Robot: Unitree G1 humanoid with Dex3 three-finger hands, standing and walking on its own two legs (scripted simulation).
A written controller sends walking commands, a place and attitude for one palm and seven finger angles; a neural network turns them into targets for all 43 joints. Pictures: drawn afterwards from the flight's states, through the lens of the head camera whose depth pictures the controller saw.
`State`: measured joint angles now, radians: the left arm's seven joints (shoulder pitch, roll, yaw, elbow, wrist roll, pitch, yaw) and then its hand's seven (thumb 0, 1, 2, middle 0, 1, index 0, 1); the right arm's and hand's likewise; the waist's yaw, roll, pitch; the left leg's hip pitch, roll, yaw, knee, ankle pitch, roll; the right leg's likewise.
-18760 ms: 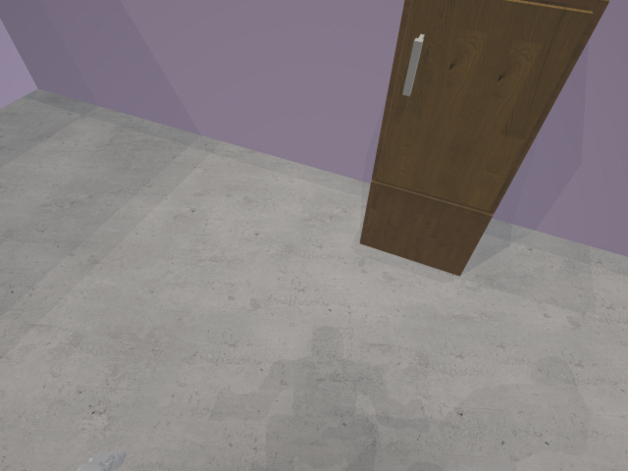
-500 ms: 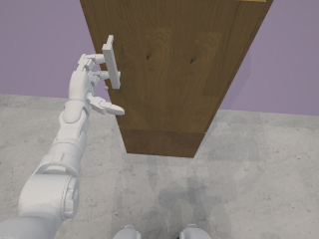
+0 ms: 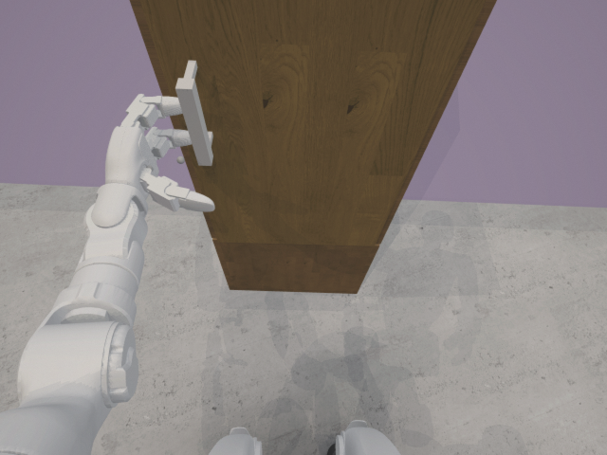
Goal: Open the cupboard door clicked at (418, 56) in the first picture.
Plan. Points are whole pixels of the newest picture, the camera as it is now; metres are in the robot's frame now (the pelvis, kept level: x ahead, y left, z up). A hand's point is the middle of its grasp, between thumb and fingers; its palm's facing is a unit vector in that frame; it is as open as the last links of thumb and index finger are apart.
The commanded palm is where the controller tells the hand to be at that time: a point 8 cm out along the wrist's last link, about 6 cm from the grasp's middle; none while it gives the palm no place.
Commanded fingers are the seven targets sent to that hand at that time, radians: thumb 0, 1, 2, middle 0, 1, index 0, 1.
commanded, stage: move the hooked fingers beside the handle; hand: left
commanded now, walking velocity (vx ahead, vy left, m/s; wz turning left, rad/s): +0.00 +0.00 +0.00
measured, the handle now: (199, 116) +0.55 +0.14 +0.09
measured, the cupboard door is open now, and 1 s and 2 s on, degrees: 1 1 1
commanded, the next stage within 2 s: slide the fingers in behind the handle in 1.98 s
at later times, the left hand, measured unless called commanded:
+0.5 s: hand (178, 159) +0.48 +0.16 +0.08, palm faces -0.07 -1.00 -0.02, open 14.0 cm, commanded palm +0.45 +0.21 +0.09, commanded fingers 0.00 -0.50 0.30 -0.30 -1.20 -0.30 -1.20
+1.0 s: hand (152, 162) +0.47 +0.19 +0.09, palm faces -0.07 -1.00 -0.02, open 14.0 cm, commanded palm +0.45 +0.24 +0.09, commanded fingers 0.00 -0.50 0.30 -0.30 -1.20 -0.30 -1.20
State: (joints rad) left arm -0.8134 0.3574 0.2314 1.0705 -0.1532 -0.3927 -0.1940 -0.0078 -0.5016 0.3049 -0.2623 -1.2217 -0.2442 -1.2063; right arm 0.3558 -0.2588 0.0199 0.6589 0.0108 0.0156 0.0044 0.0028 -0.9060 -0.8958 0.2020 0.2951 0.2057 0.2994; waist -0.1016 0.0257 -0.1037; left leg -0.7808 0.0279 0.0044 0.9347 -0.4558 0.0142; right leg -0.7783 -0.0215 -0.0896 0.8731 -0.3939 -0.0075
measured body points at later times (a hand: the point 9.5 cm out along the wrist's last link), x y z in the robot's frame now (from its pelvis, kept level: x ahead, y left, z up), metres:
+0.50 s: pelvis +0.00 +0.00 +0.00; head +0.10 +0.01 +0.44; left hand +0.48 +0.21 +0.08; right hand +0.03 -0.26 -0.12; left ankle -0.01 +0.11 -0.69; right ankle +0.01 -0.12 -0.69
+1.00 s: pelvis +0.00 +0.00 +0.00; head +0.10 +0.01 +0.44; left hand +0.47 +0.24 +0.09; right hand +0.04 -0.27 -0.11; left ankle -0.01 +0.11 -0.69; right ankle +0.01 -0.12 -0.69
